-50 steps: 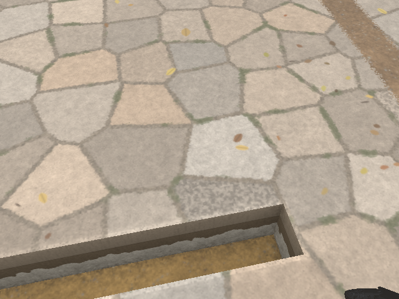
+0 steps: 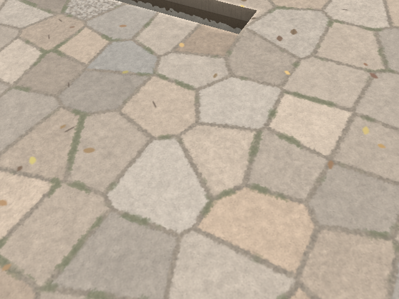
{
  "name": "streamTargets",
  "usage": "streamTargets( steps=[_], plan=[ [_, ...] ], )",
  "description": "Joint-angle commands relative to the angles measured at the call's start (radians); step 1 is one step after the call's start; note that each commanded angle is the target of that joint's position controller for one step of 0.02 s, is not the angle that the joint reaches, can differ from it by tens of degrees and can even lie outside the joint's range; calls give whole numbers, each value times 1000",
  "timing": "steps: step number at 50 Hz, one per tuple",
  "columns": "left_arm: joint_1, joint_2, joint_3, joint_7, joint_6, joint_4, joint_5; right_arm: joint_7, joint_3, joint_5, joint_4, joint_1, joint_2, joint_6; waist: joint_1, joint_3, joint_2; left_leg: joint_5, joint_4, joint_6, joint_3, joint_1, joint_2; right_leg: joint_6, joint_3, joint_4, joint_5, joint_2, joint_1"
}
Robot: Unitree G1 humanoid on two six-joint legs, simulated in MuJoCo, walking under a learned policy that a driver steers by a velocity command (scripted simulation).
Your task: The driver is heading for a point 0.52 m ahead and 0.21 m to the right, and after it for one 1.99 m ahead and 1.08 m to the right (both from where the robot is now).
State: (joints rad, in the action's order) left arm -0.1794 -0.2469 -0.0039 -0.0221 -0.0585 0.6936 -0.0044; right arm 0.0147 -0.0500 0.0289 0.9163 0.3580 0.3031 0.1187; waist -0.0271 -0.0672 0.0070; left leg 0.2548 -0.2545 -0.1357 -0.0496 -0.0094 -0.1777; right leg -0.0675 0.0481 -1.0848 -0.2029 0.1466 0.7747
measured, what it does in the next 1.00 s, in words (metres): walks ahead, turning right: right foot, then left foot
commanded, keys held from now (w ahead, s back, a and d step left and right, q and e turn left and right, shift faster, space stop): w+e+shift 0.28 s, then e+shift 0.54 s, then shift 0.18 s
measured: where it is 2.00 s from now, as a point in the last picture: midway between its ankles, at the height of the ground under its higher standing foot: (265, 228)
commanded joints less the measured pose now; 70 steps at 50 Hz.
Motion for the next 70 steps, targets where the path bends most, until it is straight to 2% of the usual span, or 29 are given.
streamTargets(
  steps=[1, 6, 8, 9, 10, 11, 12, 14, 16, 20, 24, 27, 28, 29, 30, 31, 33, 35, 43, 50, 51, 53, 54, 56, 59, 66, 68, 69, 70],
  plan=[
    [54, -48, -6, -39, -7, -74, -2, 10, -4, -22, -80, -139, 57, 56, 38, -35, -29, -448, 272, -77, -28, -291, 221, -41, -88, 290, 352, -7, -273],
    [39, -123, -31, -44, 4, -28, -11, -18, -30, -9, -64, -10, 166, 28, 41, 22, 71, -1101, 152, 22, -101, 91, 314, -68, -219, 442, 316, -172, -340],
    [-211, -185, -59, -33, 5, 46, -11, -42, -40, 30, -83, -30, 210, -18, 179, 146, 120, -1390, -265, 48, -113, 137, 352, -99, -236, 430, 121, -269, -551],
    [-411, -230, -87, -21, 8, 111, -16, -48, -42, 39, -110, -83, 224, -36, 289, 218, 91, -1285, -612, 61, -126, 39, 326, -131, -186, 490, 40, -271, -744],
    [-482, -301, -115, -1, 22, 135, -20, -43, -19, 47, -132, -92, 132, -26, 274, 226, -41, -551, -1049, 69, -108, -248, 224, -188, 34, 405, -46, -130, -935],
    [-349, -399, -138, 4, 31, 105, -27, -11, 12, -5, -213, 11, 18, -1, 98, 329, -417, 226, -1444, 138, 13, -731, 42, -417, 678, 642, -126, 101, -1182],
    [-290, -346, -140, -1, 26, 63, -10, -16, 20, 10, -242, -74, 81, 22, 142, 355, -167, 117, -1469, 109, 156, -813, 108, -399, 812, 785, -100, 103, -1172],
    [-258, -252, -118, 5, 16, 87, 2, -14, 31, 21, -266, -182, 103, 40, 90, 163, 83, 24, -1255, 102, 155, -772, 212, -300, 587, 804, 14, 50, -889],
    [-213, -207, -96, 20, 3, 86, 9, -15, 42, 41, -294, -197, 80, 2, 12, 45, 104, 69, -1144, 144, 136, -689, 246, -265, 418, 799, 369, -20, -651],
    [-183, -254, -103, 15, -11, 70, 6, -3, 67, 27, -373, -282, 38, -47, -10, -4, 46, -3, -685, 191, 18, -524, 203, -204, 210, 800, 885, -165, -425],
    [-223, -232, -115, 15, 16, 86, 16, -16, 72, -6, -373, -297, 31, -47, 59, 133, -55, -358, -340, 169, -3, -255, 87, -47, 196, 664, 749, -254, -456],
    [-145, -249, -130, 28, 22, 43, 7, -51, 38, -5, -327, -120, 114, -32, -42, 196, -75, -474, -172, 149, 93, -42, 102, 31, 277, 367, 611, -272, -506],
    [-131, -215, -121, 31, 19, 25, 15, -59, 24, 8, -287, 14, 151, -18, -101, 243, -37, -620, -151, 126, 150, 87, 209, 57, 235, 127, 393, -296, -468],
    [-191, -99, -94, 38, 30, -7, 23, -61, 19, 23, -285, 79, 194, -12, -69, 338, 151, -1161, -284, 72, 367, 266, 521, 65, 100, -212, -522, -378, -306],
    [-389, -126, -93, 54, 44, -9, 22, -40, 27, 27, -316, 82, 163, -27, 36, 473, 162, -1545, -372, 9, 568, 327, 716, 67, 87, -366, -566, -326, -246],
    [-423, -156, -95, 56, 55, -2, 11, -48, 1, 5, -331, -30, 173, -30, 49, 565, 232, -1173, -296, -133, 683, 295, 746, 73, 80, -484, -405, -284, -205],
    [-229, -193, -105, 31, 86, -12, -27, -63, 42, -2, -364, -163, 23, -50, 43, 345, 68, -649, -174, -93, 432, 19, 545, 99, 30, -376, -248, -207, -183],
    [-158, -180, -103, 1, 119, -41, -23, -70, 35, -7, -326, -136, 44, -62, 39, 217, 80, -668, -117, -63, 255, -131, 478, 115, 23, -282, -234, -170, -217],
    [-3, -121, -74, -17, 161, -140, -20, -47, 0, 13, -293, -118, 97, -78, 59, 170, 128, -427, -48, -62, 26, -265, 490, 94, -37, 10, -98, -114, -290],
    [28, -100, -57, -17, 124, -151, -7, -27, -30, 0, -270, -72, 156, -134, 21, 138, 158, -223, -149, 1, -43, -257, 475, 41, -127, 492, -166, -185, -527],
    [-4, -104, -56, -12, 110, -135, -11, -24, -31, -3, -256, -40, 148, -144, 27, 131, 116, -207, -207, 46, -62, -287, 455, 28, -104, 634, -97, -189, -604],
    [8, -281, -86, 4, 94, -167, -21, -13, 4, -3, -315, 16, 9, -156, 1, 113, -331, 362, -531, 191, -159, -589, 226, -118, 461, 814, 279, 240, -699],
    [-71, -260, -95, 17, 92, -135, -21, -25, -13, 1, -301, -68, 82, -177, 92, 126, -197, 360, -684, 191, -8, -524, 236, -210, 368, 765, 441, 243, -607],
    [53, -166, -58, 26, 91, -121, -21, -20, -11, -29, -279, -50, 57, -182, -1, 74, -186, 227, -697, 182, 39, -469, 231, -161, 185, 769, 429, 107, -528],
    [89, -113, -40, 35, 84, -113, -12, -20, -22, -8, -230, -9, 79, -174, -15, 123, -167, 167, -687, 171, 13, -400, 197, -137, 101, 729, 555, 35, -573],
    [45, -117, -42, 36, 82, -51, -7, -27, 11, -21, -216, -20, -6, -163, -2, 138, -127, -40, -144, 124, 5, -150, 173, -91, 155, 651, 312, 21, -554],
    [-14, -43, -21, 35, 74, -51, -4, -38, 7, 11, -229, -46, 77, -131, 48, 152, 73, -206, -37, 82, 243, -45, 384, 6, 97, 581, 46, -79, -444],
    [-28, -41, -20, 30, 85, -33, -5, -31, -2, -10, -227, -123, 98, -129, 79, 92, 180, -225, -49, 27, 254, -249, 418, 28, 26, 636, -79, -151, -561],
    [-16, -69, -25, 28, 89, -13, -17, -23, 11, -12, -234, -165, 48, -126, 76, 62, 146, -135, -47, 44, 221, -287, 377, 36, 25, 653, -29, -139, -612]
  ],
)
Velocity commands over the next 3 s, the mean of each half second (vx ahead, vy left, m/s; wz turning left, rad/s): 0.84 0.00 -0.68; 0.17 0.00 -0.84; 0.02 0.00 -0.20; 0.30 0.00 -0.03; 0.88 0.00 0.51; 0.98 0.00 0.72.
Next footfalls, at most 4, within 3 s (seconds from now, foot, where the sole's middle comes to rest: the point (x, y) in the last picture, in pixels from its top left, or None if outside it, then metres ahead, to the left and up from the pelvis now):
0.18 right None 0.42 -0.15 -0.77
0.58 left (251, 196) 0.83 -0.15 -0.77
1.04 right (295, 242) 0.63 -0.27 -0.77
1.34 left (247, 205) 0.79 -0.12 -0.77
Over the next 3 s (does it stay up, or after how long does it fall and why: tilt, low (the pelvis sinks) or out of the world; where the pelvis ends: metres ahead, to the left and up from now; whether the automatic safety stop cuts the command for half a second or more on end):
stays up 1.33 -0.73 -0.01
